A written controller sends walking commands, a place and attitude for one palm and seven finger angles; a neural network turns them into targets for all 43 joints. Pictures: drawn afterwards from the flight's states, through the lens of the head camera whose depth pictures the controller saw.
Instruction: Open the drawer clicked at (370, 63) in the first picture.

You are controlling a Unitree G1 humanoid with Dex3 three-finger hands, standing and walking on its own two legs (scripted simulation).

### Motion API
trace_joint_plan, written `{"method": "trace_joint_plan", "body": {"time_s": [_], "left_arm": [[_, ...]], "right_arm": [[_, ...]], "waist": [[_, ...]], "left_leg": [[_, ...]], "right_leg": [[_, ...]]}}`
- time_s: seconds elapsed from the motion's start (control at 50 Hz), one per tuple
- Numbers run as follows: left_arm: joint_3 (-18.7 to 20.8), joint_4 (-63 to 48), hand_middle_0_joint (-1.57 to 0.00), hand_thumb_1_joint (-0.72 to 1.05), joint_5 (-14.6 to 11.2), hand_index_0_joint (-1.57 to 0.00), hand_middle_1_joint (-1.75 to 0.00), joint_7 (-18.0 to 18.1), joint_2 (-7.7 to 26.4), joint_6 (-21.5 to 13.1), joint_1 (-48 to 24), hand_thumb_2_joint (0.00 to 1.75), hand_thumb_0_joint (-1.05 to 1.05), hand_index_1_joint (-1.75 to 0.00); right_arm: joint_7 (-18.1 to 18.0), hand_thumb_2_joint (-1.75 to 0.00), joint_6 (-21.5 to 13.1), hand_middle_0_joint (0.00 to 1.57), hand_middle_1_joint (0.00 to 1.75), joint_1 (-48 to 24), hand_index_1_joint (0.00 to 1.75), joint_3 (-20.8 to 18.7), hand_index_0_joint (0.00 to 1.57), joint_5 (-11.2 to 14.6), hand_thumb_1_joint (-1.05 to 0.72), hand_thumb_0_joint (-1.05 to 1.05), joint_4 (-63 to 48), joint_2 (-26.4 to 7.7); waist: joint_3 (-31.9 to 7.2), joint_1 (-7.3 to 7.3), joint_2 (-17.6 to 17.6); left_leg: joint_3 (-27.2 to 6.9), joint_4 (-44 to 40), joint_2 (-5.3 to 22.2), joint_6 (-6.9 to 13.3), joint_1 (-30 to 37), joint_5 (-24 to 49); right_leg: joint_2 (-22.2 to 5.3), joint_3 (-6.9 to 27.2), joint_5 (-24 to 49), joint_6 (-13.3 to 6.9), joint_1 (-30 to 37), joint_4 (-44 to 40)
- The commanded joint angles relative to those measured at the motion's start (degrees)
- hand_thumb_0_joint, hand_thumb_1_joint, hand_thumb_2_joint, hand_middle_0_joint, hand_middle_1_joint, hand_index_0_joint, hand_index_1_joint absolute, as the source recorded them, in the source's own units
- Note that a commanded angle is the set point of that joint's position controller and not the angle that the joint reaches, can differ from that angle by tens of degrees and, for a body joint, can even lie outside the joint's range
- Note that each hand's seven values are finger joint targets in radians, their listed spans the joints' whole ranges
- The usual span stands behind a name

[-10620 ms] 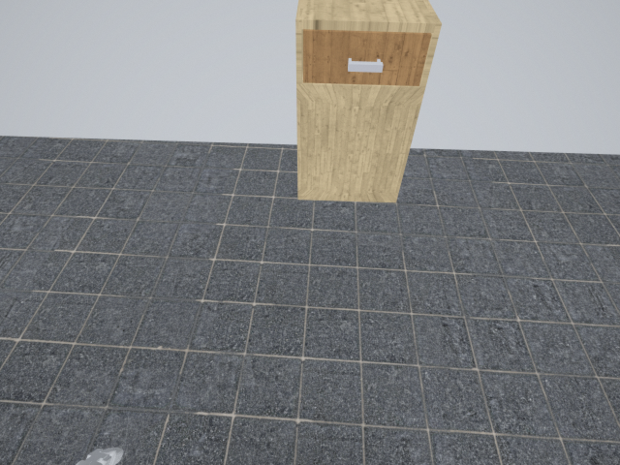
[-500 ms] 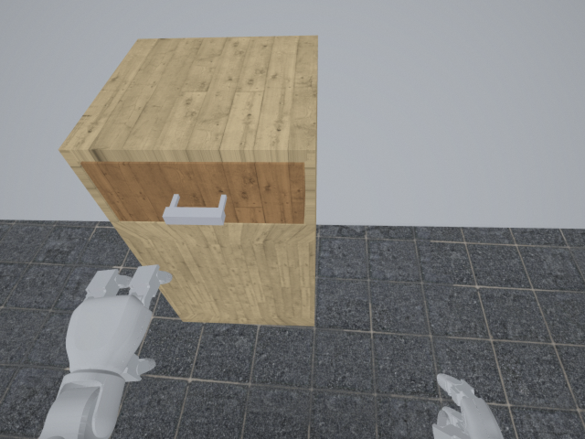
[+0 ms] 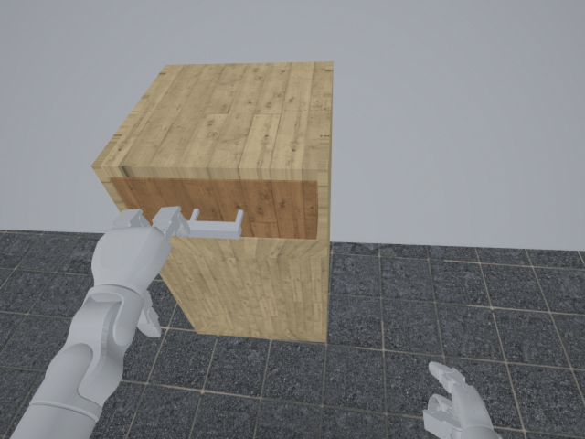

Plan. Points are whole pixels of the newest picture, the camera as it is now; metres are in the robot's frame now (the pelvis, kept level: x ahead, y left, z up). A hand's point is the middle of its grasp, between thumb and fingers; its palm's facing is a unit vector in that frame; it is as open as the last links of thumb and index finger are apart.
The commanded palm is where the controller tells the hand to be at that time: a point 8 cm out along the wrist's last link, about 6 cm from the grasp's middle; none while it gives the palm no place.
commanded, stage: raise the hand with hooked fingers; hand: left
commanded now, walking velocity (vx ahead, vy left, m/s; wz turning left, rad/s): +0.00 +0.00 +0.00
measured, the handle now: (215, 221) +0.53 +0.25 -0.08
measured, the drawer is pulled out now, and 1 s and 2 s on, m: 0.00 0.00 0.00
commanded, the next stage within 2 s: move the hooked fingers above the handle in 0.42 s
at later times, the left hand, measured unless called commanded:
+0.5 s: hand (158, 269) +0.30 +0.23 +0.08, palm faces +0.05 -0.07 -1.00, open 13.8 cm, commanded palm +0.28 +0.23 +0.13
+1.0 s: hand (180, 254) +0.36 +0.23 +0.04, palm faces -0.02 -0.05 -1.00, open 13.8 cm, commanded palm +0.34 +0.24 +0.10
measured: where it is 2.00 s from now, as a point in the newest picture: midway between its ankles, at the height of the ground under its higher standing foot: outside the picture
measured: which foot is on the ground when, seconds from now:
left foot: down 0.00-1.00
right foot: down 0.00-1.00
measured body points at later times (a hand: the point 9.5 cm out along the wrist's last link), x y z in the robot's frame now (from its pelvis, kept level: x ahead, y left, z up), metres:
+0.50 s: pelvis +0.00 +0.00 +0.00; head +0.02 -0.04 +0.45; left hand +0.30 +0.23 +0.13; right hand +0.18 -0.24 -0.11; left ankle -0.02 +0.13 -0.73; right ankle -0.02 -0.13 -0.73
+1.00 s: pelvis +0.00 +0.00 -0.01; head +0.04 -0.03 +0.44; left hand +0.35 +0.23 +0.10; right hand +0.14 -0.25 -0.13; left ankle -0.02 +0.13 -0.73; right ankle -0.02 -0.13 -0.73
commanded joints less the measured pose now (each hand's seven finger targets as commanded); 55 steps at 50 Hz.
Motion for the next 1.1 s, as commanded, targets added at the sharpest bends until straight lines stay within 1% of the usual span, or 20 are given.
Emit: {"method": "trace_joint_plan", "body": {"time_s": [0.0,0.12,0.16,0.24,0.26,0.34,0.5,0.54,0.56,0.64,0.66,0.7,0.74,0.8,0.88,0.9,0.92,0.96,1.0,1.08], "left_arm": [[7.6,-8.6,-0.3,-0.5,-0.5,-0.3,-1.2,0.5,12.2,-1.3,-19.0,0.3,0.0,-1.2],[7.6,-8.2,-0.3,-0.5,-1.5,-0.3,-1.2,-1.1,11.0,-3.1,-13.8,0.3,0.0,-1.2],[9.5,-9.7,-0.3,-0.5,-1.2,-0.3,-1.2,-0.3,12.7,-4.1,-14.2,0.3,0.0,-1.2],[9.9,-11.2,-0.3,-0.5,-0.6,-0.3,-1.2,2.4,12.7,-5.3,-16.0,0.3,0.0,-1.2],[11.0,-11.2,-0.3,-0.5,-0.5,-0.3,-1.2,3.1,13.8,-5.3,-16.8,0.3,0.0,-1.2],[9.9,-10.6,-0.3,-0.5,-0.5,-0.3,-1.2,4.6,12.8,-4.5,-16.8,0.3,0.0,-1.2],[7.4,-8.2,-0.3,-0.5,-1.2,-0.3,-1.2,2.1,11.4,-2.0,-15.2,0.3,0.0,-1.2],[6.6,-5.1,-0.3,-0.5,-0.7,-0.3,-1.2,1.7,11.2,-2.3,-18.9,0.3,0.0,-1.2],[7.3,-4.1,-0.3,-0.5,-0.4,-0.3,-1.2,1.7,12.1,-2.6,-20.5,0.3,0.0,-1.2],[7.1,-2.1,-0.3,-0.5,0.5,-0.3,-1.2,2.5,12.1,-4.7,-25.4,0.3,0.0,-1.2],[8.4,-1.1,-0.3,-0.5,0.8,-0.3,-1.2,2.9,13.4,-5.1,-26.1,0.3,0.0,-1.2],[7.4,-1.0,-0.3,-0.5,1.0,-0.3,-1.2,3.7,11.7,-5.9,-25.8,0.3,0.0,-1.2],[6.0,0.5,-0.3,-0.5,1.1,-0.3,-1.2,4.3,10.1,-5.8,-25.9,0.3,0.0,-1.2],[6.8,6.5,-0.3,-0.5,1.6,-0.3,-1.2,4.9,11.3,-5.0,-29.0,0.3,0.0,-1.2],[6.9,6.9,-0.3,-0.5,2.4,-0.3,-1.2,5.8,12.0,-5.2,-32.2,0.3,0.0,-1.2],[7.6,8.1,-0.3,-0.5,2.6,-0.3,-1.2,6.0,12.6,-5.4,-31.8,0.3,0.0,-1.2],[6.7,8.6,-0.3,-0.5,2.3,-0.3,-1.2,6.1,11.4,-5.4,-31.3,0.3,0.0,-1.2],[8.6,9.7,-0.3,-0.5,2.4,-0.3,-1.2,6.5,13.2,-5.8,-32.1,0.3,0.0,-1.2],[7.5,11.6,-0.3,-0.5,2.5,-0.3,-1.2,6.9,11.9,-5.8,-32.2,0.3,0.0,-1.2],[8.4,15.1,-0.3,-0.5,3.2,-0.3,-1.2,7.8,13.8,-6.4,-37.5,0.3,0.0,-1.2]], "right_arm": [[-1.2,-0.9,-2.6,0.2,0.3,-5.3,0.3,-2.6,0.2,0.4,-0.9,0.0,-7.7,-6.8],[-0.4,-0.9,-2.4,0.2,0.3,-4.9,0.3,-2.9,0.2,0.6,-0.9,0.0,-8.7,-7.2],[-0.4,-0.9,-2.5,0.2,0.3,-4.8,0.3,-3.1,0.2,0.3,-0.9,0.0,-8.8,-7.3],[-0.3,-0.9,-2.9,0.2,0.3,-4.4,0.3,-3.7,0.2,0.5,-0.9,0.0,-8.2,-7.1],[-0.4,-0.9,-3.0,0.2,0.3,-4.2,0.3,-3.7,0.2,0.4,-0.9,0.0,-8.0,-7.3],[-0.5,-0.9,-3.3,0.2,0.3,-4.2,0.3,-4.0,0.2,0.7,-0.9,0.0,-7.3,-7.2],[-0.9,-0.9,-3.1,0.2,0.3,-4.9,0.3,-3.5,0.2,1.1,-0.9,0.0,-7.7,-7.3],[-1.3,-0.9,-3.0,0.2,0.3,-4.2,0.3,-3.2,0.2,1.1,-0.9,0.0,-6.9,-7.4],[-1.3,-0.9,-3.1,0.2,0.3,-3.8,0.3,-3.3,0.2,1.0,-0.9,0.0,-6.7,-7.6],[-1.7,-0.9,-3.3,0.2,0.3,-2.4,0.3,-3.6,0.2,0.9,-0.9,0.0,-6.2,-7.3],[-1.7,-0.9,-3.3,0.2,0.3,-1.9,0.3,-3.8,0.2,0.7,-0.9,0.0,-6.0,-7.5],[-1.4,-0.9,-3.5,0.2,0.3,-1.4,0.3,-4.2,0.2,0.6,-0.9,0.0,-6.0,-7.1],[-1.2,-0.9,-3.3,0.2,0.3,-0.9,0.3,-4.4,0.2,0.6,-0.9,0.0,-5.8,-7.1],[-1.3,-0.9,-3.0,0.2,0.3,0.3,0.3,-4.5,0.2,0.9,-0.9,0.0,-5.1,-7.6],[-1.3,-0.9,-2.7,0.2,0.3,1.8,0.3,-5.0,0.2,0.7,-0.9,0.0,-5.2,-7.9],[-1.3,-0.9,-2.6,0.2,0.3,2.1,0.3,-5.2,0.2,0.6,-0.9,0.0,-4.9,-7.9],[-1.2,-0.9,-2.5,0.2,0.3,2.4,0.3,-5.2,0.2,0.7,-0.9,0.0,-5.0,-7.9],[-1.2,-0.9,-2.3,0.2,0.3,3.3,0.3,-5.5,0.2,0.5,-0.9,0.0,-4.8,-8.3],[-1.1,-0.9,-2.2,0.2,0.3,3.6,0.3,-5.7,0.2,0.8,-0.9,0.0,-4.7,-8.3],[-1.4,-0.9,-1.9,0.2,0.3,5.6,0.3,-6.0,0.2,0.8,-0.9,0.0,-3.9,-8.8]], "waist": [[-12.1,-1.1,-3.4],[-11.9,0.01,-4.2],[-13.1,0.4,-3.5],[-14.1,-0.09,-2.9],[-14.7,0.02,-2.9],[-15.1,-0.42,-1.8],[-12.7,-0.58,-4.4],[-11.0,-1.62,-5.6],[-10.6,-1.52,-5.2],[-14.3,-1.72,-3.7],[-14.5,-1.71,-3.4],[-16.3,-1.52,-1.5],[-16.9,-2.01,-2.0],[-14.4,-2.7,-4.6],[-18.9,-2.76,-2.5],[-18.7,-2.65,-2.7],[-19.1,-2.65,-2.5],[-20.1,-2.76,-3.8],[-18.3,-3.28,-4.0],[-19.3,-4.03,-4.0]], "left_leg": [[3.3,-3.8,-1.6,2.1,4.1,19.2],[3.7,-4.5,-1.7,2.0,3.1,19.4],[3.6,-4.4,-1.7,2.0,3.2,19.6],[3.6,-3.9,-1.6,2.1,4.1,20.2],[3.6,-4.0,-1.7,2.1,4.0,19.8],[3.8,-3.7,-1.7,2.2,4.7,20.7],[4.2,-4.6,-1.8,2.3,3.5,17.3],[4.2,-4.3,-1.7,2.4,2.8,16.1],[4.1,-4.4,-1.7,2.3,2.4,15.6],[4.1,-2.8,-1.9,2.4,3.1,16.7],[3.9,-2.6,-1.9,2.2,2.8,16.8],[3.9,-1.6,-1.8,2.2,3.6,19.5],[3.9,-0.8,-1.8,2.1,3.0,20.6],[3.8,-0.6,-1.7,2.2,0.3,17.7],[3.6,0.8,-1.7,2.3,0.7,19.7],[3.8,1.1,-1.7,2.3,0.3,20.3],[3.7,1.2,-1.7,2.3,-0.1,20.8],[3.5,1.7,-1.6,2.3,-1.2,21.6],[3.7,2.1,-1.5,2.5,-1.8,20.6],[3.8,2.9,-1.6,2.7,-3.2,19.4]], "right_leg": [[2.0,-2.7,18.8,-2.8,6.7,-5.1],[1.8,-2.5,19.5,-2.7,7.7,-5.3],[1.9,-2.3,19.1,-2.8,8.2,-5.3],[1.9,-2.4,19.3,-2.9,6.8,-4.9],[1.9,-2.3,18.7,-2.9,7.3,-5.0],[1.8,-2.3,20.1,-2.9,6.9,-4.8],[1.8,-2.4,17.1,-2.4,6.7,-5.8],[1.9,-2.5,16.2,-2.4,4.7,-5.9],[2.0,-2.5,15.1,-2.5,4.4,-6.0],[1.9,-2.5,16.4,-2.6,3.8,-4.6],[2.1,-2.5,16.0,-2.8,3.8,-4.4],[2.2,-2.7,18.5,-3.0,3.4,-3.2],[2.2,-3.0,19.9,-2.9,2.8,-2.4],[2.4,-3.1,17.4,-2.9,0.8,-2.2],[2.4,-2.9,19.0,-3.1,1.2,-0.7],[2.5,-2.8,19.9,-3.2,1.2,-0.5],[2.5,-3.0,20.6,-3.2,1.2,-0.1],[2.7,-2.9,21.2,-3.2,1.9,0.5],[2.7,-3.0,20.6,-3.1,-0.1,0.5],[2.7,-2.8,19.8,-3.1,-1.1,1.1]]}}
